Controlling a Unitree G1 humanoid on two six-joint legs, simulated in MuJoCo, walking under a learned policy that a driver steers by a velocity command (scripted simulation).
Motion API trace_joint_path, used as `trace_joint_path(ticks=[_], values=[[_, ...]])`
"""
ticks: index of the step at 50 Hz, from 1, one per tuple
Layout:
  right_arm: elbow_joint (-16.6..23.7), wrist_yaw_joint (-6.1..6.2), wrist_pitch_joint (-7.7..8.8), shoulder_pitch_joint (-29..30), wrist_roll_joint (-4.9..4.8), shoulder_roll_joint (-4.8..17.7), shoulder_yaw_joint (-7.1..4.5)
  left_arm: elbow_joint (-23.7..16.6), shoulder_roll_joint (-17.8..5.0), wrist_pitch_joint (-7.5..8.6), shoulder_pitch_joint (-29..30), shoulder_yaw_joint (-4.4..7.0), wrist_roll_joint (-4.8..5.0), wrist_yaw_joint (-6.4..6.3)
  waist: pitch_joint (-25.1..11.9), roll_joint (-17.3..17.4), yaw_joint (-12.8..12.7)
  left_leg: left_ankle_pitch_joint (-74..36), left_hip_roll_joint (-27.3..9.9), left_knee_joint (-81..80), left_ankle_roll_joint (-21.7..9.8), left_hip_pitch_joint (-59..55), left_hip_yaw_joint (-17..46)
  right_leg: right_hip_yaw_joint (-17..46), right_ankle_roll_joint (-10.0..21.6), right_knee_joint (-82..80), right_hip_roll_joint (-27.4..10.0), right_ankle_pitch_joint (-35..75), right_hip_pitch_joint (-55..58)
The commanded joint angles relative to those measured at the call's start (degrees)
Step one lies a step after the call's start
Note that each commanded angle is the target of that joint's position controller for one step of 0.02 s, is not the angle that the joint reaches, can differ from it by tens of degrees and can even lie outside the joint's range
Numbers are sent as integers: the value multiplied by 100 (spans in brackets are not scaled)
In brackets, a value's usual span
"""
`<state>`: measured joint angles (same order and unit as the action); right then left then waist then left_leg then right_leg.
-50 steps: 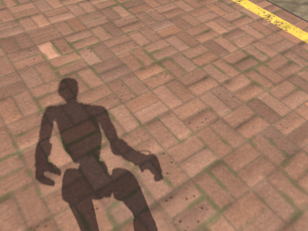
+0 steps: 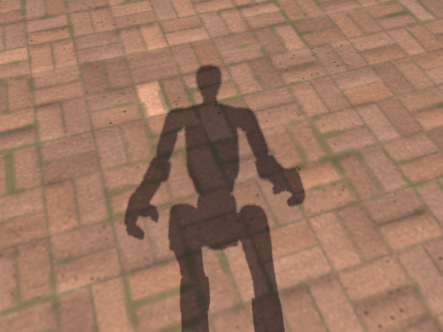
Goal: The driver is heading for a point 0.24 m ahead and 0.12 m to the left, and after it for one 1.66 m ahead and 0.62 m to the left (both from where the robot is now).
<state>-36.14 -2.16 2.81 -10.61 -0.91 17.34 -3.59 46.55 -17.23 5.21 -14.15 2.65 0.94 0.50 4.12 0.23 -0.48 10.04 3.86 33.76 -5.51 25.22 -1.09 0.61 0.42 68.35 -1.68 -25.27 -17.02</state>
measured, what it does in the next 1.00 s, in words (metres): walks ahead, turning left: right foot, then left foot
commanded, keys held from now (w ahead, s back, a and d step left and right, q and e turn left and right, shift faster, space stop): w+q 1.00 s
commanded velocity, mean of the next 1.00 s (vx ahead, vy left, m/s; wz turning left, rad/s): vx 0.50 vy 0.00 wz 0.59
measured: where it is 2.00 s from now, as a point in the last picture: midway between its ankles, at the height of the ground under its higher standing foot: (115, 181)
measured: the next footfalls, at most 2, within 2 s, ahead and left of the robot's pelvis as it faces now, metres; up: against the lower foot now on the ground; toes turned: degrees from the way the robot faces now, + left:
right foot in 0.38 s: +0.41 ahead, -0.12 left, +0.00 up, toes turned +17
left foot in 0.90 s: +0.57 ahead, +0.23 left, +0.00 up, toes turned +34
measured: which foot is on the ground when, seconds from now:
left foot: down 0.00-0.38, up 0.40-0.88, down 0.90-1.00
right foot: up 0.00-0.36, down 0.38-0.90, up 0.92-1.00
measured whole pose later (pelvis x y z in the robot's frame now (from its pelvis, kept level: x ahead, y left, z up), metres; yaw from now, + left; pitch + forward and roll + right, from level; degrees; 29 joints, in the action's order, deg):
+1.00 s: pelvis +0.51 +0.11 +0.00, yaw +36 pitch +1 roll -1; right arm -33.7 -2.0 2.1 -9.7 -1.1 17.5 -4.0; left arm 46.1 -18.1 5.3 -14.5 2.9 1.2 0.4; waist 4.6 -0.5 -1.5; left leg 10.6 4.2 34.1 -5.4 24.9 -0.8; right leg 0.2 -0.5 68.4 -2.5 -25.1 -17.4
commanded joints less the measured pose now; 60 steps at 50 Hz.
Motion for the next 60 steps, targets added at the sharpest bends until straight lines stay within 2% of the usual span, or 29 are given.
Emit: trace_joint_path(ticks=[1,5,10,12,15,17,18,19,20,21,22,23,25,27,29,36,40,42,43,44,45,46,47,48,49,50,52,54,60], values=[[314,65,87,-513,61,703,-211,-688,-752,254,349,164,-89,-12,-808,44,127,-915,-1526,-1795,-1146,-2332,2465,459,11,-79,-436,616,-2214],[304,178,114,-427,43,793,-231,-682,-529,28,267,129,-197,-44,-636,197,-69,-1748,-1206,-2068,-1179,-1324,1822,278,-388,-945,-404,1133,-1746],[105,308,30,-785,-10,940,-279,-954,-288,51,1380,10,-140,-3,-421,432,351,-836,-828,-1961,-752,-985,1497,217,-526,-3146,-15,2836,-1317],[8,312,6,-957,-34,986,-300,-1040,-367,96,1634,29,-78,42,-398,494,454,-527,-937,-1858,-689,-1075,1747,277,-489,-3530,100,3032,-1126],[-71,335,-35,-1024,-62,890,-289,-1080,-607,170,1630,129,-47,98,-411,610,376,-224,-1144,-1404,-588,-1539,2285,490,-319,-3945,125,2657,-970],[-57,344,-71,-902,-42,855,-295,-1000,-726,224,1252,214,-30,100,-450,783,138,-338,-1179,-1027,-480,-1640,2532,426,-120,-4094,139,2189,-510],[-32,336,-82,-862,-28,700,-244,-873,-821,249,771,290,-55,71,-660,756,-111,-503,-957,-577,-331,-1544,2431,338,31,-4309,121,2174,188],[39,311,-68,-883,21,365,-117,-799,-1057,279,50,377,-154,28,-1328,368,-434,-186,-627,717,-124,-1090,2063,937,359,-4234,-570,1919,1470],[198,309,-26,-1567,-81,-10,4,-664,-1573,216,-625,507,-252,4,-2151,-1257,-272,1673,216,2686,331,825,1199,3313,1254,-4603,-1907,701,3504],[178,328,-5,-1687,-146,407,-35,-595,-1256,175,-710,454,-103,62,-2077,-1665,-288,2418,-67,3723,428,1840,1164,4681,1445,-5106,-2285,-741,3629],[136,329,-33,-1211,-144,833,-155,-682,-832,142,-430,338,-69,45,-1312,-1016,-410,1898,-333,4104,467,2113,1193,3926,1197,-5233,-2059,-960,2987],[196,336,-68,-816,-76,884,-179,-723,-672,93,-159,281,-104,25,-866,-630,-380,1468,-531,4095,493,2012,969,3051,999,-5238,-1819,-264,2334],[289,286,-90,-544,-23,729,-201,-656,-436,67,142,193,-160,-7,-394,-637,-173,932,-855,3639,502,1653,923,1929,877,-5470,-1389,966,1394],[298,237,-146,-598,-81,496,-165,-570,-405,104,166,197,-138,-22,-343,-754,-91,762,-963,3417,520,1420,765,1300,896,-5705,-1231,1485,1100],[399,225,-183,-425,-58,352,-123,-455,-548,146,101,248,-115,-26,-263,-619,-87,554,-1022,3097,574,1581,715,915,1013,-5872,-1293,1967,1075],[621,40,-87,542,-40,142,-16,-198,-865,49,-58,311,-86,-68,-67,-374,-382,-1073,-958,1074,550,1440,264,-413,863,-5943,-1196,2930,1442],[838,-101,-82,1010,-68,170,-22,-32,-1067,-75,-322,366,22,-69,105,-367,-447,-791,-821,369,317,1283,-47,-753,732,-5736,-1400,3528,1993],[867,-123,-110,834,-30,359,-118,-29,-1243,-145,-296,421,76,-98,-121,-521,-211,-221,-502,233,84,739,-334,-984,619,-5102,-1426,5322,2238],[802,-114,-138,462,-10,525,-209,-40,-1336,-185,-279,451,100,-123,-391,-602,45,40,-281,200,-62,193,-477,-1094,562,-4448,-1400,6240,2277],[600,-77,-163,-340,-17,755,-355,-68,-1337,-222,-199,448,125,-147,-814,-511,527,-168,-41,-107,-262,-910,-556,-1249,437,-3394,-1271,6540,1975],[327,26,-220,-1362,-44,1100,-545,-129,-1157,-207,-243,372,52,-172,-1313,-189,1013,-340,-154,-260,-508,-2640,-66,-1272,224,-1869,-1071,5514,821],[310,115,-213,-1327,-105,1764,-630,-451,-287,-111,-715,98,-245,-98,-1675,1495,390,144,-1704,-492,-1388,-4591,2860,-1125,-127,252,-80,18,-1812],[543,75,-94,-1464,-62,1512,-520,-590,-570,108,-387,80,-104,-20,-2763,1209,650,1291,-2358,-1490,-2003,-5051,5072,320,-140,1252,368,-956,-2589],[455,43,-1,-1306,-1,1129,-404,-765,-958,225,239,190,128,33,-2004,733,793,1103,-2172,-1684,-1627,-4612,4295,536,-46,1213,39,-370,-3099],[421,45,49,-1040,-8,993,-357,-832,-867,295,389,140,128,30,-1379,423,580,637,-1930,-1699,-1422,-3778,3556,476,30,708,-190,137,-2992],[454,54,64,-640,2,847,-305,-759,-824,310,387,142,-13,-13,-1012,63,308,-38,-1691,-1719,-1251,-2963,3018,468,-4,195,-374,429,-2636],[533,93,84,-237,109,618,-203,-630,-865,180,113,186,-101,-3,-822,215,-28,-1053,-1486,-1921,-1167,-2049,2409,448,-102,-289,-566,758,-1943],[395,133,133,-269,85,617,-186,-559,-673,64,35,144,-158,2,-737,182,-85,-1699,-1422,-2065,-1210,-1580,2000,284,-278,-695,-567,944,-1736],[-24,248,141,-708,43,803,-199,-801,-304,38,1180,-15,-122,56,-296,295,366,-1041,-999,-2248,-774,-1164,1118,95,-407,-2991,-303,3173,-1421]])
